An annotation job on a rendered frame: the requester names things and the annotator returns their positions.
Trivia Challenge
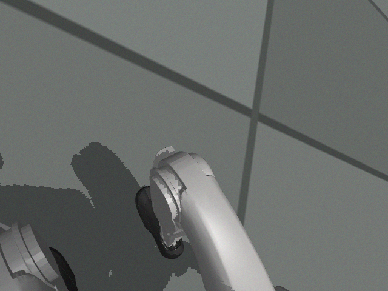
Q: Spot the left robot foot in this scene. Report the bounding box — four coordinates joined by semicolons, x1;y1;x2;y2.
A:
49;247;78;291

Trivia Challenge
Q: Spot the right robot foot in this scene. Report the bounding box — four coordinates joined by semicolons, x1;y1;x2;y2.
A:
135;186;184;259

